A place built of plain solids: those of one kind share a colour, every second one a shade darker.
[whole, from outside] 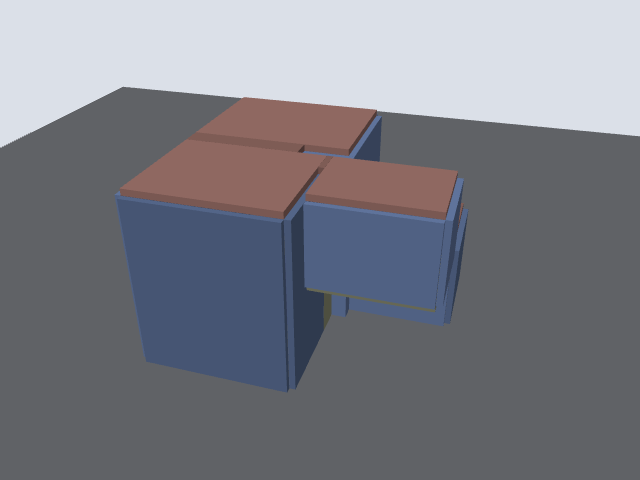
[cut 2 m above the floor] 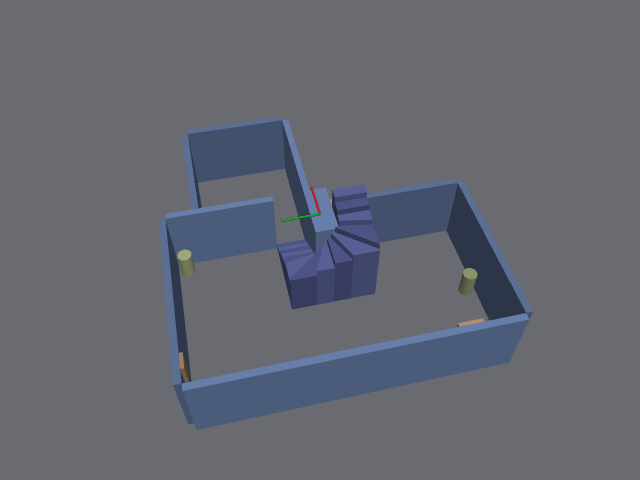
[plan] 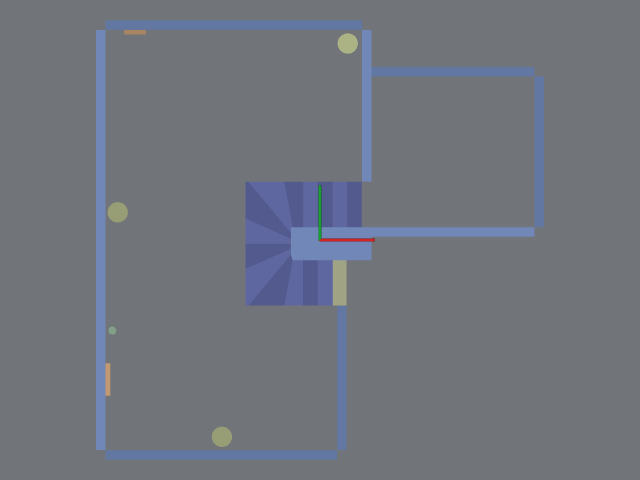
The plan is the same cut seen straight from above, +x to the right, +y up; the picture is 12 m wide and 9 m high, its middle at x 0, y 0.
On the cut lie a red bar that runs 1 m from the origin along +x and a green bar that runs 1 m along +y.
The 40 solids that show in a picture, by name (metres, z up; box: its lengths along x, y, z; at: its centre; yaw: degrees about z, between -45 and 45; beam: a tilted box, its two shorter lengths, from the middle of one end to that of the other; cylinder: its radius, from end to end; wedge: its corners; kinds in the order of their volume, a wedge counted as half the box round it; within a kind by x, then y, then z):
{
 "wall_1": {"box": [0.18, 7.88, 5.31], "at": [-4.11, 0.0, 2.61]},
 "wall_2": {"box": [4.34, 0.18, 5.31], "at": [-1.85, -4.03, 2.61]},
 "wall_3": {"box": [4.81, 0.18, 5.31], "at": [-1.62, 4.03, 2.61]},
 "wall_4": {"box": [1.51, 0.62, 5.56], "at": [0.21, -0.07, 2.48]},
 "wall_5": {"box": [0.18, 2.71, 5.31], "at": [0.41, -2.58, 2.61]},
 "wall_6": {"box": [0.18, 0.85, 2.59], "at": [0.88, 0.67, 3.97]},
 "wall_7": {"box": [0.18, 2.85, 5.31], "at": [0.88, 2.52, 2.61]},
 "wall_8": {"box": [3.43, 0.18, 2.45], "at": [2.22, -2.96, 4.04]},
 "wall_9": {"box": [3.06, 0.18, 2.73], "at": [2.49, 0.15, 1.31]},
 "wall_10": {"box": [3.06, 0.18, 2.73], "at": [2.49, 3.15, 1.31]},
 "wall_11": {"box": [0.18, 2.49, 2.45], "at": [4.02, -1.62, 4.04]},
 "wall_12": {"box": [0.18, 2.82, 2.73], "at": [4.11, 1.65, 1.31]},
 "roof_1": {"box": [3.48, 0.62, 0.2], "at": [-2.28, -0.07, 5.36]},
 "roof_2": {"box": [4.34, 3.56, 0.2], "at": [-1.85, -2.16, 5.36]},
 "roof_3": {"box": [4.81, 3.7, 0.2], "at": [-1.62, 2.09, 5.36]},
 "roof_4": {"box": [0.18, 0.85, 0.2], "at": [0.41, -0.8, 5.36]},
 "roof_5": {"box": [3.43, 2.49, 0.2], "at": [2.22, -1.62, 5.36]},
 "roof_6": {"box": [3.06, 2.82, 0.2], "at": [2.49, 1.65, 2.78]},
 "tread_1": {"wedge": [[-1.4, -1.23, -0.05], [-1.4, -1.23, 1.88], [-1.4, -0.54, -0.05], [-1.4, -0.54, 1.88], [-1.34, -1.23, -0.05], [-1.34, -1.23, 1.88], [-0.4, -0.1, -0.05], [-0.4, -0.1, 1.87]]},
 "tread_2": {"wedge": [[-1.4, -0.54, -0.05], [-1.4, -0.54, 1.69], [-1.4, -0.07, -0.05], [-1.4, -0.07, 1.69], [-0.55, -0.17, -0.05], [-0.55, -0.17, 1.69], [-0.55, -0.07, -0.05], [-0.55, -0.07, 1.69]]},
 "tread_3": {"wedge": [[-1.4, -0.07, -0.05], [-1.4, -0.07, 1.5], [-1.4, 0.4, -0.05], [-1.4, 0.4, 1.5], [-0.55, -0.07, -0.05], [-0.55, -0.07, 1.5], [-0.55, 0.03, -0.05], [-0.55, 0.03, 1.5]]},
 "tread_4": {"wedge": [[-1.4, 0.4, -0.05], [-1.4, 0.4, 1.31], [-1.4, 1.09, -0.05], [-1.4, 1.09, 1.31], [-1.34, 1.09, -0.05], [-1.34, 1.09, 1.31], [-0.4, -0.04, -0.05], [-0.4, -0.04, 1.31]]},
 "tread_5": {"wedge": [[-1.34, -1.23, -0.05], [-1.34, -1.23, 2.06], [-0.67, -1.23, -0.05], [-0.67, -1.23, 2.06], [-0.55, -0.27, -0.05], [-0.55, -0.27, 2.06], [-0.51, -0.39, -0.05], [-0.51, -0.39, 2.06]]},
 "tread_6": {"wedge": [[-1.34, 1.09, -0.05], [-1.34, 1.09, 1.12], [-0.67, 1.09, -0.05], [-0.67, 1.09, 1.12], [-0.55, 0.13, -0.05], [-0.55, 0.13, 1.12], [-0.51, 0.24, -0.05], [-0.51, 0.24, 1.12]]},
 "tread_7": {"wedge": [[-0.67, -1.23, -0.05], [-0.67, -1.23, 2.25], [-0.51, -0.38, -0.05], [-0.51, -0.38, 2.25], [-0.31, -1.23, -0.05], [-0.31, -1.23, 2.25], [-0.31, -0.38, -0.05], [-0.31, -0.38, 2.25]]},
 "tread_8": {"wedge": [[-0.67, 1.09, -0.05], [-0.67, 1.09, 0.94], [-0.52, 0.24, -0.05], [-0.52, 0.24, 0.94], [-0.32, 0.24, -0.05], [-0.32, 0.24, 0.94], [-0.32, 1.09, -0.05], [-0.32, 1.09, 0.94]]},
 "tread_9": {"wedge": [[-0.32, -1.23, -0.05], [-0.32, -1.23, 2.44], [-0.32, -0.38, -0.05], [-0.32, -0.38, 2.44], [-0.04, -1.23, -0.05], [-0.04, -1.23, 2.44], [-0.04, -0.38, -0.05], [-0.04, -0.38, 2.44]]},
 "tread_10": {"wedge": [[-0.32, 0.24, -0.05], [-0.32, 0.24, 0.75], [-0.32, 1.09, -0.05], [-0.32, 1.09, 0.75], [-0.04, 0.24, -0.05], [-0.04, 0.24, 0.75], [-0.04, 1.09, -0.05], [-0.04, 1.09, 0.75]]},
 "tread_11": {"wedge": [[-0.05, 0.24, -0.05], [-0.05, 0.24, 0.56], [-0.04, 1.09, -0.05], [-0.04, 1.09, 0.56], [0.23, 0.24, -0.05], [0.23, 0.24, 0.56], [0.23, 1.09, -0.05], [0.23, 1.09, 0.56]]},
 "tread_12": {"wedge": [[-0.04, -1.23, -0.05], [-0.04, -1.23, 2.63], [-0.04, -0.38, -0.05], [-0.04, -0.38, 2.63], [0.24, -1.23, -0.05], [0.24, -1.23, 2.63], [0.24, -0.38, -0.05], [0.24, -0.38, 2.63]]},
 "tread_13": {"wedge": [[0.23, 0.24, -0.05], [0.23, 0.24, 0.37], [0.23, 1.09, -0.05], [0.23, 1.09, 0.37], [0.51, 0.24, -0.05], [0.51, 0.24, 0.37], [0.51, 1.09, -0.05], [0.51, 1.09, 0.37]]},
 "tread_14": {"wedge": [[0.51, 0.24, -0.05], [0.51, 0.24, 0.18], [0.51, 1.09, -0.05], [0.51, 1.09, 0.19], [0.78, 0.24, -0.05], [0.78, 0.24, 0.18], [0.78, 1.09, -0.05], [0.78, 1.09, 0.19]]},
 "floor_1": {"box": [0.27, 0.85, 2.86], "at": [0.37, -0.8, 1.38]},
 "floor_2": {"box": [3.43, 2.49, 0.21], "at": [2.22, -1.62, 2.7]},
 "bin_1": {"cylinder": 0.19, "from": [-3.79, 0.52, 0.0], "to": [-3.79, 0.52, 0.62]},
 "bin_2": {"cylinder": 0.19, "from": [-1.84, -3.69, 0.0], "to": [-1.84, -3.69, 0.75]},
 "bin_3": {"cylinder": 0.19, "from": [0.52, 3.68, 0.0], "to": [0.52, 3.68, 0.75]},
 "cabinet_1": {"box": [0.09, 0.61, 0.8], "at": [-3.98, -2.62, 1.64]},
 "cabinet_2": {"box": [0.41, 0.09, 0.85], "at": [-3.47, 3.9, 1.64]},
 "extinguisher_1": {"cylinder": 0.07, "from": [-3.89, -1.7, 0.0], "to": [-3.89, -1.7, 0.52]}
}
